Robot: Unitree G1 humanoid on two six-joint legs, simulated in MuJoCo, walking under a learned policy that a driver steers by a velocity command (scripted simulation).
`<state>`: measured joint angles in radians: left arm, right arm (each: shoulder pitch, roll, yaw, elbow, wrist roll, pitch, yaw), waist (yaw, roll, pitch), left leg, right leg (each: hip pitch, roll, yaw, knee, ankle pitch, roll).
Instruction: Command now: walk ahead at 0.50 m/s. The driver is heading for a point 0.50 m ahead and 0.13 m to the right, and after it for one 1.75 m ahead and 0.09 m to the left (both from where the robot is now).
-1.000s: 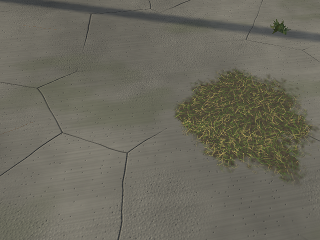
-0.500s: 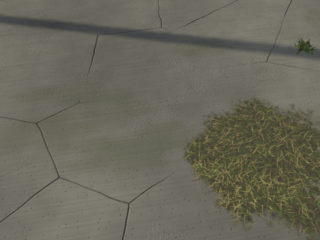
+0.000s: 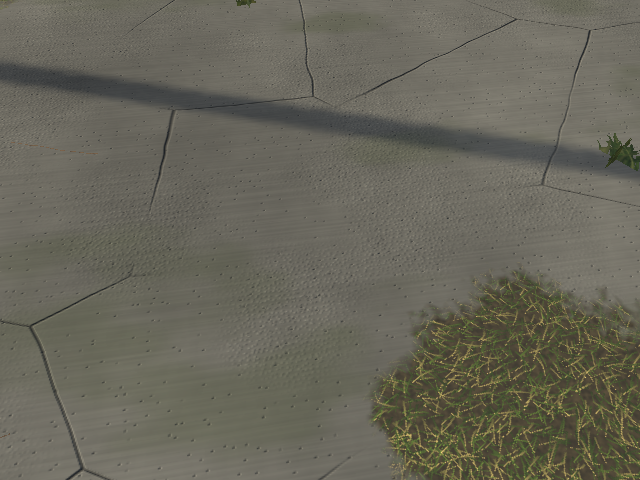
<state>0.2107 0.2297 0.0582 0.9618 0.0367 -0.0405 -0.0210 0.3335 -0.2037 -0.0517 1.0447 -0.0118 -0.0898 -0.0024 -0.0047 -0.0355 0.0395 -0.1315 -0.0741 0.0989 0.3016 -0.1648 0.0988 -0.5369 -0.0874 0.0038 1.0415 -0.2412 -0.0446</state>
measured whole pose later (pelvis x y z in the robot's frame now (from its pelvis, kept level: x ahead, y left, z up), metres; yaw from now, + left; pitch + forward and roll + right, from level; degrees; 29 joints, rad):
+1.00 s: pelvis +0.43 -0.03 -0.01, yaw -1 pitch -1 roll +0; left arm 0.24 0.17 0.02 1.07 0.02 0.01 0.03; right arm 0.21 -0.15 -0.01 1.04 -0.02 -0.04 -0.04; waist 0.01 -0.02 0.06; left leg -0.29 -0.04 0.09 0.41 -0.11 0.09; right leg -0.27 -0.01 0.01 0.75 -0.49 -0.01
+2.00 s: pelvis +0.47 -0.07 +0.00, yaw +0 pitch -1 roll +0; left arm 0.35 0.12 -0.01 1.15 0.01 -0.02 0.05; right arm 0.30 -0.13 0.00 1.17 -0.01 -0.01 -0.04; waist -0.01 0.00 0.02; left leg -0.20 0.00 0.04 0.39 -0.16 0.02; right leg -0.08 0.03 -0.02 0.38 -0.28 -0.03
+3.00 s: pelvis +0.49 -0.09 +0.00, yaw +0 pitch -1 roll +0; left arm 0.38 0.10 -0.02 1.14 0.01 -0.03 0.05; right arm 0.32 -0.12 0.01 1.19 0.00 0.00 -0.05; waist -0.01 0.00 0.03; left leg -0.19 0.02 0.03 0.40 -0.20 -0.01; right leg -0.05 0.05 -0.02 0.36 -0.30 -0.06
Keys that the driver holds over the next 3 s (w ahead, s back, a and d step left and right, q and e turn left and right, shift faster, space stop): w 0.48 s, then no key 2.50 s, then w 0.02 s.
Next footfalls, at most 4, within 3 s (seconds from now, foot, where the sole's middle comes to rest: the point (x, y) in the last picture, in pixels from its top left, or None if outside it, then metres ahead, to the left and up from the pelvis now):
0.32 right None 0.34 -0.13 -0.78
0.80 left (305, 460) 0.54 0.04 -0.78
1.10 right None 0.47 -0.17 -0.78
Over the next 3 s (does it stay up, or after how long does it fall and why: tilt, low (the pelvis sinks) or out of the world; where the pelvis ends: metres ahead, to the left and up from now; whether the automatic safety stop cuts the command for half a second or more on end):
stays up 0.49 -0.09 0.00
